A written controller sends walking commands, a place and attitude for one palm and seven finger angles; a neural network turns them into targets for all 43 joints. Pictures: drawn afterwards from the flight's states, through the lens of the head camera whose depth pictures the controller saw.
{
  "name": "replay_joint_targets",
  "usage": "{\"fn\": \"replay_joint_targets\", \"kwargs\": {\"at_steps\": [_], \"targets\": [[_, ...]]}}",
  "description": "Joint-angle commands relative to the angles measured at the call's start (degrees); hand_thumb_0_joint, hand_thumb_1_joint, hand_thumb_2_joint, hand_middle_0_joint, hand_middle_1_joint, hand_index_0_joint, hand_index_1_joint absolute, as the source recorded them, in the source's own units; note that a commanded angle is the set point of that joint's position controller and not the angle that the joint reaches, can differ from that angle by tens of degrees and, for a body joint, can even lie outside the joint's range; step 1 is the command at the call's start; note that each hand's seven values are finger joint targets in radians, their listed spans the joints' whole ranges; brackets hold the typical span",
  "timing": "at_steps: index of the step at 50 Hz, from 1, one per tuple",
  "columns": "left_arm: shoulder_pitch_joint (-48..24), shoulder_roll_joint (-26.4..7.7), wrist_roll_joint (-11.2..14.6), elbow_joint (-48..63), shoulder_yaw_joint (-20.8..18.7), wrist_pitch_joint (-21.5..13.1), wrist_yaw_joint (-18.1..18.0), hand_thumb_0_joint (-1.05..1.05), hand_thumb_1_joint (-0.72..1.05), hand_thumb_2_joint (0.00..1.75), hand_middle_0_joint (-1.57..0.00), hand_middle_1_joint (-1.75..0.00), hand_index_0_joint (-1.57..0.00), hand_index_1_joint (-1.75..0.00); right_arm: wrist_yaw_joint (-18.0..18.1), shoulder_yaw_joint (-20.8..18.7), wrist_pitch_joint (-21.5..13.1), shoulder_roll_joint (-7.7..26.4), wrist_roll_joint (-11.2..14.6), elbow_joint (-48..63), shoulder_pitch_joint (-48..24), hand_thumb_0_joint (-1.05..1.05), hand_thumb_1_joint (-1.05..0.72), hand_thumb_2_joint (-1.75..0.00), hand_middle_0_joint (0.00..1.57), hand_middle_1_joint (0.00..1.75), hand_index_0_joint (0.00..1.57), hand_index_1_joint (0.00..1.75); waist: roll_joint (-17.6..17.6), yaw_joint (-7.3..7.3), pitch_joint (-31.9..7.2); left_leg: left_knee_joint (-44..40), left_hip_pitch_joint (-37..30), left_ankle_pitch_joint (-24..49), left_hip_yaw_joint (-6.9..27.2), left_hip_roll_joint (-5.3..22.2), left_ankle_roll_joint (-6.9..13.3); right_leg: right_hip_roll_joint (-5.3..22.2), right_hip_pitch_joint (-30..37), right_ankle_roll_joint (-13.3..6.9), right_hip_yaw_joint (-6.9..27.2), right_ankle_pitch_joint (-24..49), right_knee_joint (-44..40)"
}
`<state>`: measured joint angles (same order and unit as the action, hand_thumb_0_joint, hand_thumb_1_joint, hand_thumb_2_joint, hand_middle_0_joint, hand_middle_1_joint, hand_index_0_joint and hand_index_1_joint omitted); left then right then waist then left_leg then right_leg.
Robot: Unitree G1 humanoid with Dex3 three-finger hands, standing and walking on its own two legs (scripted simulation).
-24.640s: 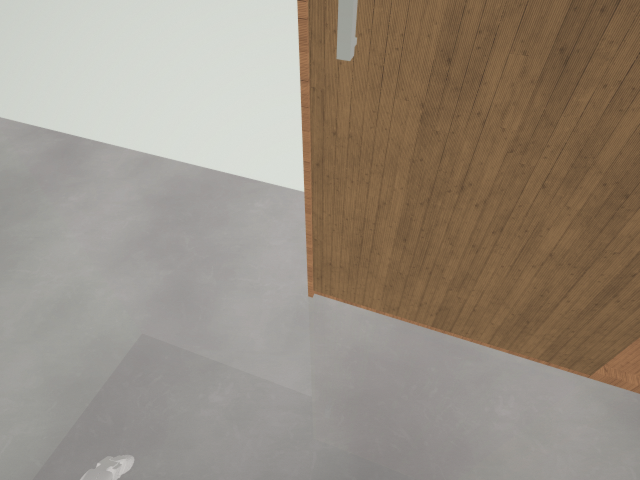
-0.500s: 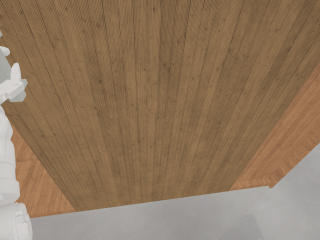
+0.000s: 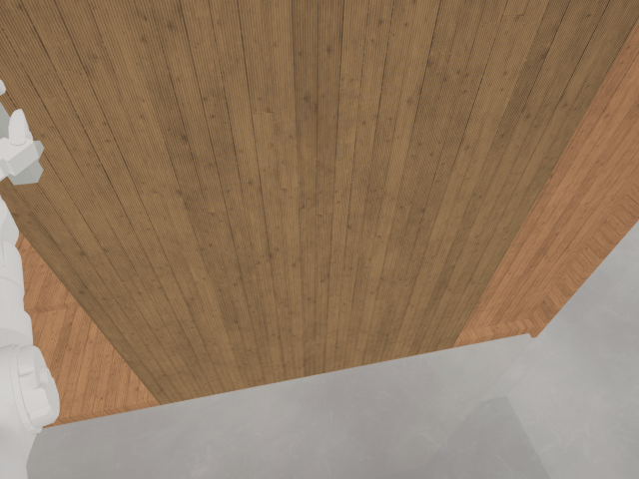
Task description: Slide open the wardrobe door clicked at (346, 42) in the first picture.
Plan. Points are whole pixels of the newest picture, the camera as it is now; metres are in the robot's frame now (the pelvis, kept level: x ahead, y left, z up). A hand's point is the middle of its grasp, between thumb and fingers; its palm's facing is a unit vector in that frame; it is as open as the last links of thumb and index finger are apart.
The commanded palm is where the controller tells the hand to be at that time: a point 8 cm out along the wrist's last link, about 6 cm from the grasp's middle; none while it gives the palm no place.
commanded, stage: stop walking and hold the door there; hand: left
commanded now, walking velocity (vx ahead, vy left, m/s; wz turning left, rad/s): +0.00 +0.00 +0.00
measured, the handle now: (1, 115) +0.46 +0.36 +0.24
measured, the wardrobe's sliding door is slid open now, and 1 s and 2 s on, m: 0.59 0.59 0.59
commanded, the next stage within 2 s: loosen the grip on the handle in 1.44 s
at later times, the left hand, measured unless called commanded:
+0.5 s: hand (24, 150) +0.43 +0.34 +0.22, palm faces +0.37 -0.91 -0.16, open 5.9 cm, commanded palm +0.39 +0.37 +0.19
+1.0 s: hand (22, 149) +0.43 +0.33 +0.22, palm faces +0.33 -0.94 -0.11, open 5.9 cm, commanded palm +0.39 +0.38 +0.19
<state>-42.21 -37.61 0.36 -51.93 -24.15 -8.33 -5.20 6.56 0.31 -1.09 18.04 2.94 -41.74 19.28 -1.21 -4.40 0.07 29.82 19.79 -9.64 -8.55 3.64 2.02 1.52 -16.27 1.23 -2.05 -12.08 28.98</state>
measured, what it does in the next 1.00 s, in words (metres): steps on the spot: left foot, then right foot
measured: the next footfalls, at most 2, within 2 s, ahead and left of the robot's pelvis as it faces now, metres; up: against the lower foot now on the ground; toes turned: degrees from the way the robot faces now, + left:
left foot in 0.38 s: +0.04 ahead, +0.21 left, +0.00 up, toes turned +6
right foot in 0.62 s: +0.05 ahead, +0.00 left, +0.00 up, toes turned -1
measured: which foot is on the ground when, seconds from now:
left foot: down 0.00-0.14, up 0.16-0.36, down 0.38-1.00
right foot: down 0.00-0.40, up 0.42-0.60, down 0.62-1.00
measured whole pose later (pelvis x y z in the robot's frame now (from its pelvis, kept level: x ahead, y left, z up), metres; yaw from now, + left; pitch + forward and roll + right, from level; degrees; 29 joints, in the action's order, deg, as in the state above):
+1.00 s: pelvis -0.01 +0.10 +0.00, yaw +4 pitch +0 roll -1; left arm -45.3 -23.0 3.6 -35.7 -13.4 -7.5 -4.5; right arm 5.8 1.1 -1.3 17.0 2.4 -39.4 11.9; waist 0.5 -1.8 5.0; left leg 31.3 16.2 -14.9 -5.2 2.2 1.0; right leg 0.2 -15.3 -1.2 -5.7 -14.3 29.8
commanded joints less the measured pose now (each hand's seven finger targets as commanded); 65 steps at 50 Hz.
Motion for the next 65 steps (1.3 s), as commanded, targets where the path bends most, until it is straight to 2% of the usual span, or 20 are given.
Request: {"fn": "replay_joint_targets", "kwargs": {"at_steps": [1, 4, 7, 10, 15, 17, 18, 19, 20, 21, 22, 24, 30, 34, 38, 41, 44, 47, 56, 65], "targets": [[-15.7, -15.8, -1.1, 6.4, -1.3, -2.4, -0.1, 0.00, 0.90, 0.90, -0.45, -1.40, -0.45, -1.40, 0.7, -3.0, -2.7, 8.9, -0.3, 6.2, -2.5, 0.00, -0.90, -0.90, 0.20, 0.30, 0.20, 0.30, 0.9, 2.73, -10.1, -4.2, -6.9, -6.1, 8.1, 5.1, -0.9, 5.5, -1.9, -2.3, 5.4, -7.5, -7.4], [-15.2, -15.6, -1.1, 6.4, -0.6, -2.3, 0.0, 0.00, 0.90, 0.90, -0.45, -1.40, -0.45, -1.40, 0.5, -3.5, -2.1, 9.2, -0.3, 5.9, -2.2, 0.00, -0.90, -0.90, 0.20, 0.30, 0.20, 0.30, 0.8, 2.80, -9.6, -1.3, -5.2, -5.8, 7.2, 3.6, -0.7, 8.4, -0.6, -2.8, 7.3, -7.9, -8.3], [-13.8, -18.0, -1.2, 5.2, -2.9, -2.2, -0.1, 0.00, 0.90, 0.90, -0.45, -1.40, -0.45, -1.40, -0.1, -4.1, -1.4, 9.0, -0.5, 5.7, -2.5, 0.00, -0.90, -0.90, 0.20, 0.30, 0.20, 0.30, 9.0, 3.96, -8.1, 10.1, 2.1, -10.5, 6.6, -0.7, -2.2, 18.8, 3.5, -6.7, 16.7, -7.1, -13.5], [-14.9, -19.1, -1.3, 6.1, -4.9, -2.0, 0.3, 0.00, 0.90, 0.90, -0.45, -1.40, -0.45, -1.40, -0.6, -4.5, -1.6, 9.4, -0.7, 5.4, -3.4, 0.00, -0.90, -0.90, 0.20, 0.30, 0.20, 0.30, 13.0, 5.46, -7.7, 23.2, 14.0, -17.2, 11.2, -0.3, -2.4, 25.4, 13.4, -10.4, 18.3, 8.9, -11.7], [-15.2, -14.1, -0.8, 10.3, -2.0, -2.8, 1.3, 0.00, 0.90, 0.90, -0.45, -1.40, -0.45, -1.40, -0.9, -3.8, -2.1, 7.4, -1.5, 5.1, -4.9, 0.00, -0.90, -0.90, 0.20, 0.30, 0.20, 0.30, 15.6, 4.11, -6.7, 9.8, 0.7, -12.4, 6.5, -0.5, -2.9, 21.6, 6.7, -5.5, 4.2, 20.1, -5.5], [-18.4, -9.2, -0.5, 15.7, 1.9, -3.6, 1.7, 0.00, 0.90, 0.90, -0.45, -1.40, -0.45, -1.40, -0.4, -3.6, -1.8, 6.5, -1.3, 4.9, -5.5, 0.00, -0.90, -0.90, 0.20, 0.30, 0.20, 0.30, 11.8, 2.40, -8.0, -2.2, -10.4, 1.7, 3.3, -1.8, -3.5, 16.0, 1.2, -2.4, -1.3, 16.3, 1.0], [-19.5, -5.6, 0.0, 19.7, 4.9, -4.5, 2.1, 0.00, 0.90, 0.90, -0.45, -1.40, -0.45, -1.40, 0.0, -3.9, -1.9, 6.7, -1.2, 5.4, -6.7, 0.00, -0.90, -0.90, 0.20, 0.30, 0.20, 0.30, 3.9, 2.08, -7.8, -4.3, -14.5, 8.7, 4.2, 1.5, -3.0, 11.5, -2.4, -0.7, -4.1, 11.3, 7.4], [-19.8, -3.6, 0.2, 22.9, 5.7, -5.4, 2.2, 0.00, 0.90, 0.90, -0.45, -1.40, -0.45, -1.40, 0.1, -4.0, -2.1, 8.3, -1.6, 6.7, -6.7, 0.00, -0.90, -0.90, 0.20, 0.30, 0.20, 0.30, -9.1, 3.08, -9.5, -6.6, -15.4, 23.3, 16.5, 10.4, 1.2, 4.2, -7.5, 1.9, -6.3, -1.9, 17.3], [-21.0, -2.3, 0.3, 25.7, 7.2, -5.9, 2.5, 0.00, 0.90, 0.90, -0.45, -1.40, -0.45, -1.40, -0.6, -3.9, -2.0, 7.6, -1.1, 7.6, -5.5, 0.00, -0.90, -0.90, 0.20, 0.30, 0.20, 0.30, -14.5, 2.71, -11.9, -8.1, -15.7, 35.0, 23.4, 16.6, 6.1, 0.9, -10.6, 1.6, -2.8, -20.8, 26.5], [-21.8, 2.7, 0.1, 26.6, 10.7, -5.6, 3.2, 0.00, 0.90, 0.90, -0.45, -1.40, -0.45, -1.40, -1.5, -3.9, -2.4, 6.8, -0.9, 7.9, -5.2, 0.00, -0.90, -0.90, 0.20, 0.30, 0.20, 0.30, -10.2, 3.06, -12.4, -7.8, -15.6, 29.8, 20.8, 16.8, 7.0, 0.5, -9.9, 0.8, -0.9, -21.1, 28.6], [-21.5, 8.5, 0.9, 29.9, 15.4, -5.3, 3.5, 0.00, 0.90, 0.90, -0.45, -1.40, -0.45, -1.40, -1.4, -2.8, -3.0, 4.7, -1.3, 8.5, -6.9, 0.00, -0.90, -0.90, 0.20, 0.30, 0.20, 0.30, -9.3, 2.31, -12.8, -7.2, -16.0, 30.1, 21.5, 16.6, 7.6, 1.6, -10.8, 0.8, -0.8, -19.7, 28.1], [-22.9, 3.9, 1.0, 32.7, 12.0, -4.3, 2.7, 0.00, 0.90, 0.90, -0.45, -1.40, -0.45, -1.40, -1.2, -3.1, -3.5, 5.9, -1.0, 7.2, -6.6, 0.00, -0.90, -0.90, 0.20, 0.30, 0.20, 0.30, -6.1, 2.54, -15.1, -3.9, -18.2, 34.5, 17.7, 15.6, 7.3, 0.8, -9.0, 0.8, -0.1, -14.5, 23.1], [-23.5, 0.6, 0.9, 31.7, 9.9, -2.4, 2.2, 0.00, 0.90, 0.90, -0.45, -1.40, -0.45, -1.40, -2.1, -0.9, -3.2, 4.4, -0.9, 9.2, -8.7, 0.00, -0.90, -0.90, 0.20, 0.30, 0.20, 0.30, -10.2, 4.01, -16.4, -0.2, -11.4, 18.4, 13.6, 13.1, 3.7, -0.1, 5.8, -0.6, -0.1, -4.0, -1.3], [-20.3, -6.0, 1.4, 26.0, 3.5, -0.7, 1.0, 0.00, 0.90, 0.90, -0.45, -1.40, -0.45, -1.40, -1.6, -0.5, -3.4, 2.8, -0.3, 9.8, -8.1, 0.00, -0.90, -0.90, 0.20, 0.30, 0.20, 0.30, 13.7, 4.07, -16.7, 13.5, 3.2, -12.5, 6.5, 0.2, -2.9, 13.8, 17.3, -7.1, 12.0, 26.7, -6.0], [-19.9, -3.9, 1.9, 24.5, 3.7, 0.2, 0.9, 0.00, 0.90, 0.90, -0.45, -1.40, -0.45, -1.40, -0.5, 0.2, -4.5, 3.1, -0.7, 8.7, -9.8, 0.00, -0.90, -0.90, 0.20, 0.30, 0.20, 0.30, 11.2, 4.97, -15.5, 11.2, 4.9, -13.9, 7.4, -0.5, -2.6, 13.4, 21.1, -7.3, 6.4, 38.5, -1.9], [-22.1, -1.3, 1.9, 26.2, 6.0, -0.6, 0.9, 0.00, 0.90, 0.90, -0.45, -1.40, -0.45, -1.40, 0.2, 0.1, -4.2, 3.3, -1.0, 7.8, -8.9, 0.00, -0.90, -0.90, 0.20, 0.30, 0.20, 0.30, 8.0, 4.45, -16.3, -0.7, -5.1, -0.1, 5.6, -0.5, -2.6, 11.0, 16.4, -4.7, 3.8, 33.0, 0.3], [-22.1, 1.0, 2.2, 26.4, 8.3, -0.8, 1.1, 0.00, 0.90, 0.90, -0.45, -1.40, -0.45, -1.40, -0.4, -0.8, -3.1, 5.3, -0.4, 8.2, -8.9, 0.00, -0.90, -0.90, 0.20, 0.30, 0.20, 0.30, -2.9, 5.16, -17.4, -2.5, -14.7, 27.9, 13.5, 8.9, 1.4, 3.8, 8.2, 0.0, 0.8, 15.4, 2.0], [-22.0, 1.5, 1.7, 24.8, 9.0, -1.8, 1.2, 0.00, 0.90, 0.90, -0.45, -1.40, -0.45, -1.40, -0.6, -0.6, -2.2, 5.4, -0.9, 8.4, -9.1, 0.00, -0.90, -0.90, 0.20, 0.30, 0.20, 0.30, -6.0, 4.60, -13.8, -5.2, -8.0, 19.9, 16.2, 10.7, 2.7, 2.1, 8.8, -0.6, 0.7, 3.2, 1.2], [-21.4, -1.8, 1.9, 19.5, 7.2, -1.7, 0.5, 0.00, 0.90, 0.90, -0.45, -1.40, -0.45, -1.40, 0.0, -1.1, -1.3, 5.5, -0.6, 8.6, -7.4, 0.00, -0.90, -0.90, 0.20, 0.30, 0.20, 0.30, 2.0, 3.95, -16.4, -1.3, -6.5, 8.2, 9.4, 5.2, -1.4, 7.5, 10.5, -2.2, 4.4, 11.6, -4.4], [-23.1, 1.0, 2.1, 14.6, 9.6, -1.9, 0.8, 0.00, 0.90, 0.90, -0.45, -1.40, -0.45, -1.40, 0.2, -0.9, -1.3, 6.1, -0.7, 7.5, -6.4, 0.00, -0.90, -0.90, 0.20, 0.30, 0.20, 0.30, 1.1, 4.22, -14.1, -4.8, -6.0, 6.8, 11.5, 7.2, 0.0, 4.7, 7.5, -1.0, 3.3, 3.3, -4.0]]}}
